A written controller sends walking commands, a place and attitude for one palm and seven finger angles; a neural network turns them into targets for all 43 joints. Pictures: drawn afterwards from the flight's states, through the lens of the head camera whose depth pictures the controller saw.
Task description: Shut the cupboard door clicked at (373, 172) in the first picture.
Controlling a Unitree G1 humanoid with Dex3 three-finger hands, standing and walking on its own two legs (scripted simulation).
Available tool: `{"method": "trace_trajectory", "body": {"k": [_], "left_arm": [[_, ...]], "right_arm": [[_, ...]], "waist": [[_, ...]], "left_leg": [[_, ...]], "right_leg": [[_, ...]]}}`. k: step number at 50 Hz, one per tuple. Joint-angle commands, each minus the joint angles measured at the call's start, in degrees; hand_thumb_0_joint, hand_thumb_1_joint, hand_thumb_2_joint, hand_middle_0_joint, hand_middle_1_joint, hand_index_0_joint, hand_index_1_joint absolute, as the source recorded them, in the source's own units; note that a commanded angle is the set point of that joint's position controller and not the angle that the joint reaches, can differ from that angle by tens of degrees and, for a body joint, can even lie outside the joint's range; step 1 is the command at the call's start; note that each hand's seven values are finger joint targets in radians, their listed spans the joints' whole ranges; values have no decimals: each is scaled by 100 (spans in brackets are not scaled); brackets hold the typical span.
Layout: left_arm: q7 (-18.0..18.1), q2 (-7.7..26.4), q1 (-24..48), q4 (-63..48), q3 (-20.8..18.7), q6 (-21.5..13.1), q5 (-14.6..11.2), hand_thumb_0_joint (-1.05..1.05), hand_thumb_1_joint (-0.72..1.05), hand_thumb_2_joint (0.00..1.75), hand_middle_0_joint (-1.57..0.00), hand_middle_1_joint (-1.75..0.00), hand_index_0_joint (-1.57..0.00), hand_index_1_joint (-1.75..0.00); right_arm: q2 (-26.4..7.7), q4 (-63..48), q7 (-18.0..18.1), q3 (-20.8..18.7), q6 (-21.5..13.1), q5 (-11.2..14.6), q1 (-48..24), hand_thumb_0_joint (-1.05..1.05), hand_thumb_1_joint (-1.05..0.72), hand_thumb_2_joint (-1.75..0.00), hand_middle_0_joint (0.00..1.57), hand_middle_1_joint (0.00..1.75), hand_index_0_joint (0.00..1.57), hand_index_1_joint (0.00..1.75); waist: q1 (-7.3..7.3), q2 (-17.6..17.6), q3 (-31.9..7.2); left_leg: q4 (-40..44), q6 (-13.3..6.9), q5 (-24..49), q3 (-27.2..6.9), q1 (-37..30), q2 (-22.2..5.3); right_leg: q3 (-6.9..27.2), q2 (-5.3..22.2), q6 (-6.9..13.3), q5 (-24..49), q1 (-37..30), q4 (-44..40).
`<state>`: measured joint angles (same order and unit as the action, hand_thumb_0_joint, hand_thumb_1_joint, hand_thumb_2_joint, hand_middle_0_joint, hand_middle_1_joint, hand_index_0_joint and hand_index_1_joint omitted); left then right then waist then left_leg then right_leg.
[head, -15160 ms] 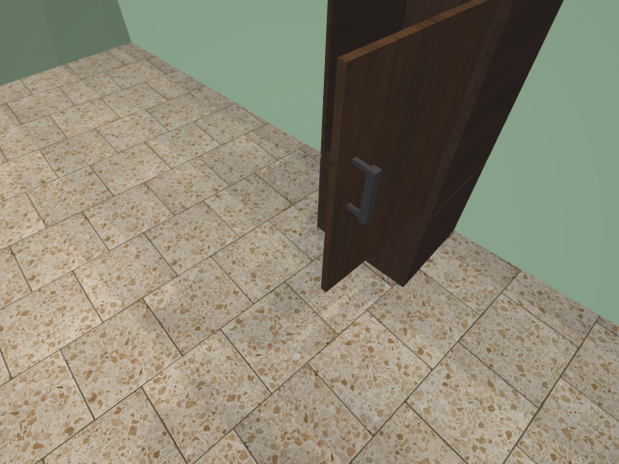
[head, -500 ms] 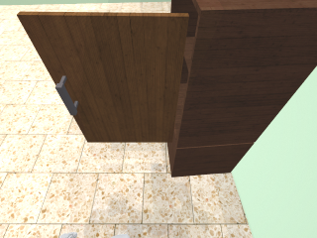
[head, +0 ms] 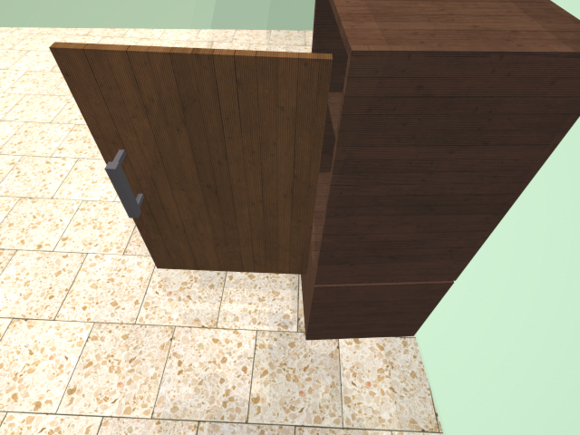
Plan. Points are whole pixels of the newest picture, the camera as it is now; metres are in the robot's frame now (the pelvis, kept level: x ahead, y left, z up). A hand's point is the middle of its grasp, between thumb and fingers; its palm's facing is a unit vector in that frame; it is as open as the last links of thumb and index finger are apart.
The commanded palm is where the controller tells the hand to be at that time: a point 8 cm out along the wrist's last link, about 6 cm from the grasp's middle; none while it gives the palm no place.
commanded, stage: look again from close up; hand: left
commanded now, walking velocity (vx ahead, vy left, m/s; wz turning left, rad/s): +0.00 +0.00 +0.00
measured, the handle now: (127, 184) +0.53 +0.35 -0.01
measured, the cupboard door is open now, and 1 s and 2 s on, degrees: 85 85 85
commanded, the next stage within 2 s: shuffle to correct the standing spot in 0.58 s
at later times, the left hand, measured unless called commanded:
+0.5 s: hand out of the picture +0.02 +0.21 -0.18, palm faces +0.01 -0.98 -0.21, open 7.4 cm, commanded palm none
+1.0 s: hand out of the picture +0.02 +0.23 -0.19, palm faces +0.04 -0.98 -0.19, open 7.4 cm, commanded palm none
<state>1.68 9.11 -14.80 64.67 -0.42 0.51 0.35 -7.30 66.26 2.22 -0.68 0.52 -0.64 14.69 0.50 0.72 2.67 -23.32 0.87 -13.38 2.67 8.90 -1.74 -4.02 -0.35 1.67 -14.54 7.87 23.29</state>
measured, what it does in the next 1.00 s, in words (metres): shifts its weight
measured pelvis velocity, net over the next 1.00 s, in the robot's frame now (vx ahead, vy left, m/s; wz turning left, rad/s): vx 0.03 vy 0.05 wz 0.00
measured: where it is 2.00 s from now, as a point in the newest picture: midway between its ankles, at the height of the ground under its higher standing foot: outside the picture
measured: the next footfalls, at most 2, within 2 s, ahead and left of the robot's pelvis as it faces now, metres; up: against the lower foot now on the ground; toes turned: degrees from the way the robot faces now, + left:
right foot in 1.36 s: +0.15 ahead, -0.03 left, +0.00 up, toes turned -7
left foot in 1.78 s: +0.20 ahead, +0.25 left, +0.00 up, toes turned +6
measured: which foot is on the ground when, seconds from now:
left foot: down 0.00-1.00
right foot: down 0.00-1.00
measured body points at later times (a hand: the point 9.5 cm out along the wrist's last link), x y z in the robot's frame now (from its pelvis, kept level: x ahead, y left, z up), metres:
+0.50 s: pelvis +0.00 +0.03 -0.01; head +0.00 +0.03 +0.44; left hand +0.02 +0.26 -0.16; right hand +0.01 -0.20 -0.16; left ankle -0.01 +0.13 -0.74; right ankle -0.02 -0.10 -0.74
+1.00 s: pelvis +0.03 +0.05 -0.02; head +0.05 +0.06 +0.43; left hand +0.02 +0.28 -0.18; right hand +0.04 -0.19 -0.16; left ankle -0.01 +0.13 -0.74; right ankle -0.02 -0.10 -0.74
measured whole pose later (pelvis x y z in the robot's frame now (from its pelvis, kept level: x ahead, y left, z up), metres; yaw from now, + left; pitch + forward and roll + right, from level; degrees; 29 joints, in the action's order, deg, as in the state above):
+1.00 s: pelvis +0.03 +0.05 -0.02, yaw +0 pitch +0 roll +0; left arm 1.5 10.6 -18.3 61.1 -1.2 0.4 1.5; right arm -10.1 61.5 0.7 0.9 -0.2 -1.1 16.5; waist 1.5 2.0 1.7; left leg -33.2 -3.3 -21.7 3.8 12.0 2.2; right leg -2.3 3.9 -2.1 -22.1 10.8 32.7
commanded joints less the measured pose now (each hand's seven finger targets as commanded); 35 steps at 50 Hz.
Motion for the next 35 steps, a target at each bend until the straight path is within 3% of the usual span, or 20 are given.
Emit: {"method": "trace_trajectory", "body": {"k": [1, 4, 5, 6, 7, 9, 11, 12, 16, 21, 29, 35], "left_arm": [[9, 447, -255, -144, -52, -161, -12, 0, 90, 90, -20, -30, -20, -30], [16, 414, -370, -79, -43, -168, -6, 0, 90, 90, -20, -30, -20, -30], [267, 583, -928, 61, -27, -354, 118, 0, 90, 90, -20, -30, -20, -30], [240, 857, -771, -203, -86, -401, 75, 0, 90, 90, -20, -30, -20, -30], [183, 897, -582, -281, -102, -429, 74, 0, 90, 90, -20, -30, -20, -30], [138, 644, -462, -342, -55, -419, 53, 0, 90, 90, -20, -30, -20, -30], [113, 508, -466, -378, -23, -361, 41, 0, 90, 90, -20, -30, -20, -30], [108, 484, -492, -385, -26, -332, 47, 0, 90, 90, -20, -30, -20, -30], [70, 467, -515, -399, 8, -238, 39, 0, 90, 90, -20, -30, -20, -30], [47, 562, -462, -481, 0, -187, 35, 0, 90, 90, -20, -30, -20, -30], [30, 772, -344, -563, -46, -187, 27, 0, 90, 90, -20, -30, -20, -30], [31, 786, -285, -514, -48, -180, 26, 0, 90, 90, -20, -30, -20, -30]], "right_arm": [[-545, -125, 17, -85, -81, -5, 366, 0, -90, -90, 20, 30, 20, 30], [-502, -97, 24, -54, -90, -5, 374, 0, -90, -90, 20, 30, 20, 30], [-713, -523, -71, -45, -233, 42, -198, 0, -90, -90, 20, 30, 20, 30], [-360, -729, -94, -21, -173, 35, 183, 0, -90, -90, 20, 30, 20, 30], [-337, -692, -102, -14, -147, -16, 228, 0, -90, -90, 20, 30, 20, 30], [-468, -675, -105, -7, -190, -15, 531, 0, -90, -90, 20, 30, 20, 30], [-576, -713, -90, -2, -244, -14, 525, 0, -90, -90, 20, 30, 20, 30], [-573, -707, -75, 20, -277, -20, 508, 0, -90, -90, 20, 30, 20, 30], [-696, -797, -53, 39, -243, -6, 381, 0, -90, -90, 20, 30, 20, 30], [-833, -770, -69, 46, -245, -26, 344, 0, -90, -90, 20, 30, 20, 30], [-972, -699, -63, 46, -307, -19, 274, 0, -90, -90, 20, 30, 20, 30], [-969, -583, -59, 61, -304, -13, 283, 0, -90, -90, 20, 30, 20, 30]], "waist": [[-60, 162, 66], [-50, -32, 158], [188, -123, 217], [-163, 43, -238], [-128, -177, -280], [-256, 18, -448], [-188, -219, -320], [-128, -497, -232], [-62, -2, 275], [-11, -9, 411], [28, -104, -58], [24, -106, -175]], "left_leg": [[377, -76, 656, -359, -108, -419], [421, -76, 654, -346, -95, -409], [-940, 17, 825, -93, 449, -385], [-876, -65, -473, -207, 554, -177], [-678, -69, -393, -122, 409, -178], [-462, -96, 171, -271, 155, -213], [-297, -166, 775, -398, 172, -366], [-219, -208, 1039, -448, 304, -414], [49, -275, 426, -549, 598, -386], [327, -317, 22, -646, 715, -375], [317, -337, 643, -600, 466, -394], [234, -319, 954, -528, 313, -381]], "right_leg": [[680, 728, 22, 687, 244, -649], [705, 718, 39, 712, 262, -667], [1045, 1073, -199, 3650, 262, -357], [1220, 1331, 60, 3485, -53, -250], [1125, 1363, 250, 3336, -79, -187], [872, 981, 285, 1556, 270, -139], [678, 702, 176, 1084, 341, 36], [591, 638, 159, 1032, 256, 114], [628, 568, 83, 276, 467, 7], [616, 540, 41, -67, 517, -25], [570, 621, 10, 509, 156, 56], [560, 666, -10, 755, 34, 70]]}}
